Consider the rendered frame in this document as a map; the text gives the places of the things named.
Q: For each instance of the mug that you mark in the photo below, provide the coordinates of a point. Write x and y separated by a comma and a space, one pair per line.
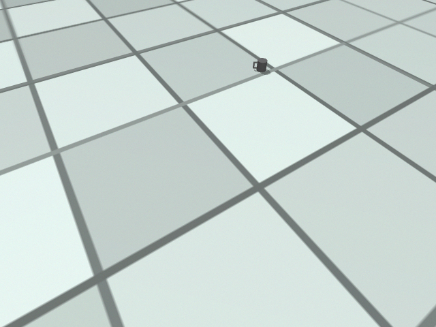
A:
261, 64

